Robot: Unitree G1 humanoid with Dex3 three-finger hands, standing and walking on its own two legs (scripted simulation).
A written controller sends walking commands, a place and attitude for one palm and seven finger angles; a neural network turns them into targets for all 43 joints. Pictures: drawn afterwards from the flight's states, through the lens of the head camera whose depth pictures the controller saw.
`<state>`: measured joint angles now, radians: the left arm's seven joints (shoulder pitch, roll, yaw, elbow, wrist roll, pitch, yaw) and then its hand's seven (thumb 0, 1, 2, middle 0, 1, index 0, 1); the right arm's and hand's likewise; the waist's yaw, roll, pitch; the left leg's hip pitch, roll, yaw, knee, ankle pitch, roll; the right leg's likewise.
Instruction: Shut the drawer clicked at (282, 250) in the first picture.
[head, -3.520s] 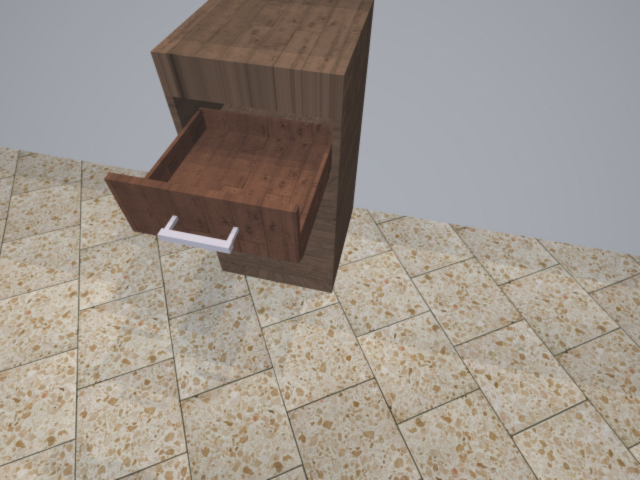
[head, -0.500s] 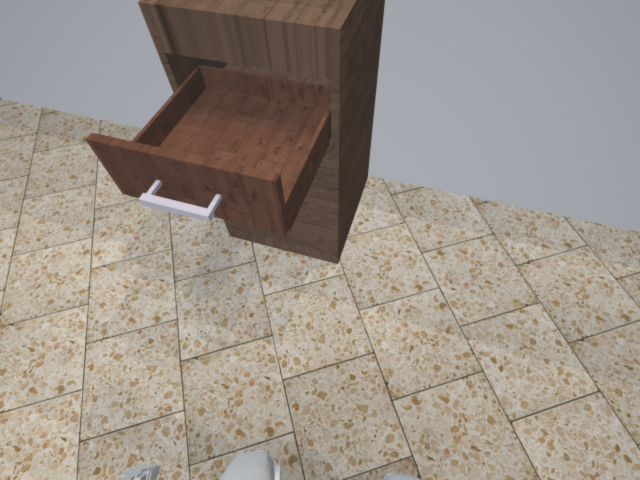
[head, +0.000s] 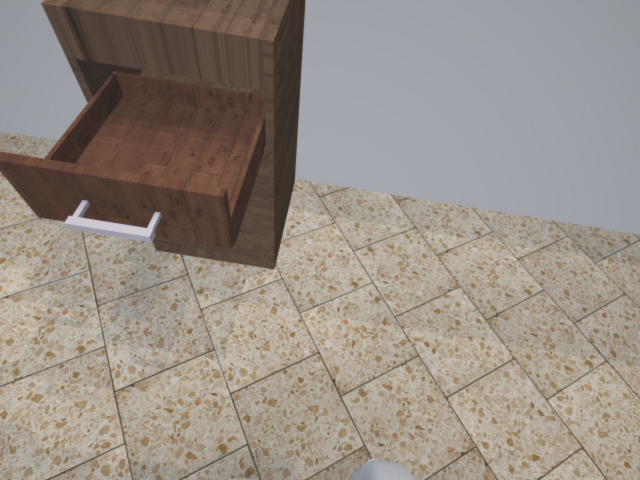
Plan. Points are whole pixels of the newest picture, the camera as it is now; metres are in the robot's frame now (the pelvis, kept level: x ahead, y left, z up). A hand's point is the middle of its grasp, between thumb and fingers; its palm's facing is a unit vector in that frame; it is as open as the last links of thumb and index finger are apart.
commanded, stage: take the last steps up to it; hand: left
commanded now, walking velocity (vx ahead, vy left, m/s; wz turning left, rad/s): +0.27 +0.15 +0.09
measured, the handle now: (115, 220) +0.50 +0.39 -0.12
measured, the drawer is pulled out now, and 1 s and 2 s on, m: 0.30 0.30 0.30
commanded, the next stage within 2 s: come to a stop and stand still in 0.70 s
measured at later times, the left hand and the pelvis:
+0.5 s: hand out of the picture +0.03 +0.20 -0.20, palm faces +0.11 -0.98 -0.18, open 7.4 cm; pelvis +0.09 +0.02 -0.02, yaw +3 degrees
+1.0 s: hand (160, 413) +0.21 +0.24 -0.17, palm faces +0.13 -0.97 -0.22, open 7.3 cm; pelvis +0.21 +0.06 +0.00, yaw +4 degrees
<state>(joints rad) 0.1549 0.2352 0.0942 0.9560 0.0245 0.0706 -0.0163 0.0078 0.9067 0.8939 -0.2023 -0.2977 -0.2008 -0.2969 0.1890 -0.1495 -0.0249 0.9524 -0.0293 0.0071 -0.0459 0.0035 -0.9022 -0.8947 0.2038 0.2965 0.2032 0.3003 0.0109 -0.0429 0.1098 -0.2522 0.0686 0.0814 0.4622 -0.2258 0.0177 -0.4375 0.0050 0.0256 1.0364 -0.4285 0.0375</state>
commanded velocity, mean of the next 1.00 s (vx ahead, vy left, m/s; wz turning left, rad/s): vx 0.09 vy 0.10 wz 0.05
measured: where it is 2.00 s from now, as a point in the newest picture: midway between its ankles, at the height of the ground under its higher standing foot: (285, 453)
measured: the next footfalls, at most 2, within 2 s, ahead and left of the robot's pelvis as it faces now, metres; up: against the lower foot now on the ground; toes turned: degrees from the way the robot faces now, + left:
right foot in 0.16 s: +0.01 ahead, -0.16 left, +0.00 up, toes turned -3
left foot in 0.48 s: +0.20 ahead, +0.16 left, +0.00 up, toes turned +8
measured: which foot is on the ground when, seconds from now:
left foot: down 0.00-0.14, up 0.16-0.46, down 0.48-0.74, up 0.76-1.00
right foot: up 0.00-0.14, down 0.16-0.50, up 0.52-0.72, down 0.74-1.00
